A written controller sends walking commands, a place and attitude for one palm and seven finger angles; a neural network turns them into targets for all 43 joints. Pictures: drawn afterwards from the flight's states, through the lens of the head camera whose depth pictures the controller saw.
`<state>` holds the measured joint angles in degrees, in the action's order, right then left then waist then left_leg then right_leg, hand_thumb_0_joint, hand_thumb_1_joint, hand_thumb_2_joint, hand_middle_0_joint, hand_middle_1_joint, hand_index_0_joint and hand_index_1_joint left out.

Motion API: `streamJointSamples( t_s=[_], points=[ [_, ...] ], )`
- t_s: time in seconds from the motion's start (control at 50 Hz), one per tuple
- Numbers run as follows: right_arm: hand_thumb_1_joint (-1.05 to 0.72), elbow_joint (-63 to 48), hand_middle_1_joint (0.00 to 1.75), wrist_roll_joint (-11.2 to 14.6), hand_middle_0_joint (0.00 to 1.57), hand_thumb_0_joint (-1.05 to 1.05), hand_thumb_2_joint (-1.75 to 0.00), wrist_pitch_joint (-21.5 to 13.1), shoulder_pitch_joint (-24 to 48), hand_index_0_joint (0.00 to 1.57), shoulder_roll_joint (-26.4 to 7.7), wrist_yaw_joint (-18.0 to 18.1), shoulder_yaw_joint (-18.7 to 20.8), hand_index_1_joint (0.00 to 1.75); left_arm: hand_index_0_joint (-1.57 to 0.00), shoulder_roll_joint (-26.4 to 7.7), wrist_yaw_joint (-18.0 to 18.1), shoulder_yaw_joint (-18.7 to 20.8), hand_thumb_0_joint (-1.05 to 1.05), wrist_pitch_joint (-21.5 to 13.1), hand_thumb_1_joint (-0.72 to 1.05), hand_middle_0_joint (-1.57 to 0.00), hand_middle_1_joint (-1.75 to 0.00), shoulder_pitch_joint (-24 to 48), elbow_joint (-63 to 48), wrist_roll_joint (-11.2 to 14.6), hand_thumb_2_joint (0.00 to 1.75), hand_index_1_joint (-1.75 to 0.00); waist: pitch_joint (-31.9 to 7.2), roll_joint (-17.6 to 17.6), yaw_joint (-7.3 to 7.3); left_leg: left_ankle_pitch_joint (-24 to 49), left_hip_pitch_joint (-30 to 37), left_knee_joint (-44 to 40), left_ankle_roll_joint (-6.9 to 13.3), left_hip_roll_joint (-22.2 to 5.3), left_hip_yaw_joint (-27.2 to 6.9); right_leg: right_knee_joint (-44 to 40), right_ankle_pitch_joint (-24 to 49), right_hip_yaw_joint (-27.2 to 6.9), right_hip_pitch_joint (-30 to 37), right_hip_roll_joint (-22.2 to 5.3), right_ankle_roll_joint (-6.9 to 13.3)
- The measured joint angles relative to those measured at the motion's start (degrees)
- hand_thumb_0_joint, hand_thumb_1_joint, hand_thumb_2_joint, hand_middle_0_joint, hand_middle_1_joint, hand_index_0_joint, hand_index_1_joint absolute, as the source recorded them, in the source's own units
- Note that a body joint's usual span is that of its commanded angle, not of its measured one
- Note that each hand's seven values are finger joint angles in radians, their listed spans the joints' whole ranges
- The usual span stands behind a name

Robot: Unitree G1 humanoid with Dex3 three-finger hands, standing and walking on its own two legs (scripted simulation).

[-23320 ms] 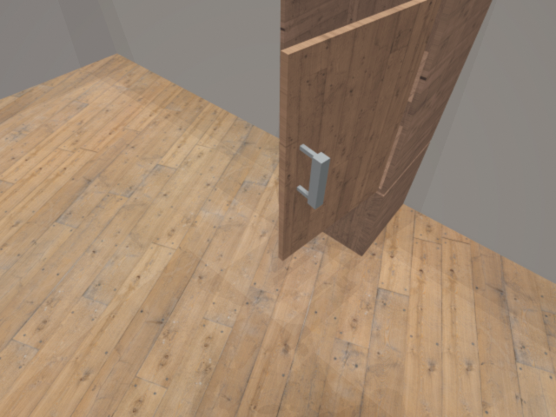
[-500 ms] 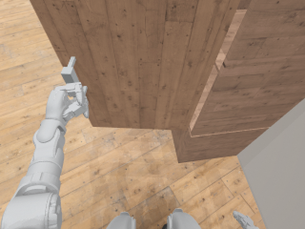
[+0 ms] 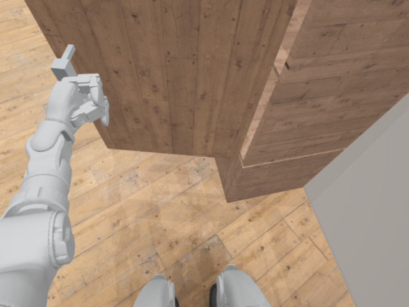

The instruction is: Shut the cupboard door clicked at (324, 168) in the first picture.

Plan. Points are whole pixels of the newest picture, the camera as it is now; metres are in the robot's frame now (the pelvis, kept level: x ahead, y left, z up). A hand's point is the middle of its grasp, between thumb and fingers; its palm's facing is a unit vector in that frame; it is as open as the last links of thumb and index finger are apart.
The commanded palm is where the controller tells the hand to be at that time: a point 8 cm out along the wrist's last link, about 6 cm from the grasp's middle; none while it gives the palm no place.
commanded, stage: push the door shut along its arc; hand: left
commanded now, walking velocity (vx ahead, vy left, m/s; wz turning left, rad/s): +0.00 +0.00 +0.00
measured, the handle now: (78, 82) +0.56 +0.22 +0.06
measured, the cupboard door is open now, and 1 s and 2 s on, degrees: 74 61 50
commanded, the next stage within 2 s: pull the fist back off the door in 1.22 s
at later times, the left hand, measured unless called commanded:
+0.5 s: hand (114, 82) +0.54 +0.15 +0.08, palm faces -0.32 -0.95 -0.01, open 3.1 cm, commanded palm +0.55 +0.19 +0.07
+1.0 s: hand (132, 65) +0.59 +0.11 +0.08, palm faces -0.40 -0.92 -0.01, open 3.0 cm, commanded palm +0.61 +0.13 +0.07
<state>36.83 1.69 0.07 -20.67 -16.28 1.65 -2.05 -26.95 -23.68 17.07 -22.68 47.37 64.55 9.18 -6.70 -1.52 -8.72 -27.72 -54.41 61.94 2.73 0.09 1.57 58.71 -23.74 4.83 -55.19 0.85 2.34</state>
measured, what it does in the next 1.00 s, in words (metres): stands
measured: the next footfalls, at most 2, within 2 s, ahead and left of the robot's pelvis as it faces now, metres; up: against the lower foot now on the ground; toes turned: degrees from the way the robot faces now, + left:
none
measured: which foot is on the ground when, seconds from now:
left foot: down 0.00-1.00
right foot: down 0.00-1.00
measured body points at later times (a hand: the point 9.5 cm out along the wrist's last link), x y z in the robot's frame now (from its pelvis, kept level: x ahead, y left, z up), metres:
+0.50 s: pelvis +0.00 +0.01 -0.02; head +0.15 +0.03 +0.40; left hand +0.55 +0.20 +0.08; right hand -0.02 -0.26 -0.12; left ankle +0.01 +0.09 -0.66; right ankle +0.04 -0.10 -0.66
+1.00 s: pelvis +0.01 +0.01 -0.03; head +0.19 +0.03 +0.38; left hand +0.61 +0.17 +0.08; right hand -0.05 -0.25 -0.12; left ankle +0.01 +0.09 -0.66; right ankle +0.04 -0.10 -0.66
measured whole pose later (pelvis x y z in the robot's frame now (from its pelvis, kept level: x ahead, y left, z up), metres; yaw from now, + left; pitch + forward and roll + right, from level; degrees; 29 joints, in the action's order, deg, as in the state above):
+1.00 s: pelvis +0.01 +0.01 -0.03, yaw -2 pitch +29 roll -5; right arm 38.2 -0.9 -1.8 -24.4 -15.5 1.8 -4.0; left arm -38.4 -28.8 14.6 -11.7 75.4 76.7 2.2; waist -6.0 -3.2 -16.8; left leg -31.5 -68.6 70.5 3.7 -1.5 0.5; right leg 64.0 -25.5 5.9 -68.0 2.3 1.6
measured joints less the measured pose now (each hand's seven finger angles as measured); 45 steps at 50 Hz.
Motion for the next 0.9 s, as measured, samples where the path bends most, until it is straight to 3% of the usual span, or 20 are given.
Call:
streamJointSamples(
  t_s=[0.42,0.76,0.9],
  points=[
    [-0.91,-0.9,0.3,-0.7,0.2,0.0,-0.9,-0.8,-1.5,0.2,-0.5,-0.1,-1.3,0.3,-1.3,-8.5,-4.7,1.0,0.02,5.0,0.9,-1.3,-1.5,14.6,7.7,-3.2,0.9,-1.5,0.6,-0.4,-4.41,-1.5,-8.5,5.3,0.5,-1.2,-0.5,3.1,-0.1,0.6,-7.6,1.0,-0.2],
    [-0.91,-0.8,0.3,-1.9,0.21,0.0,-0.9,-1.4,-2.8,0.2,0.2,0.0,-2.0,0.3,-1.29,-10.3,-4.5,1.3,0.02,8.5,0.9,-1.3,-1.5,22.5,10.1,-6.6,0.9,-1.5,0.8,-1.5,-7.64,-3.1,-12.1,7.5,1.1,-1.7,-0.1,4.5,-1.0,0.2,-11.1,1.5,-0.9],
    [-0.91,0.2,0.3,-2.2,0.21,0.0,-0.9,-1.4,-3.7,0.2,0.6,0.0,-2.1,0.3,-1.29,-11.3,-5.5,-0.4,0.0,9.8,0.9,-1.3,-1.5,25.3,11.2,-6.8,0.91,-1.5,0.9,-1.7,-7.76,-3.6,-13.0,8.0,1.1,-1.7,-0.4,4.9,-1.5,0.4,-12.0,1.6,-0.9]
  ],
)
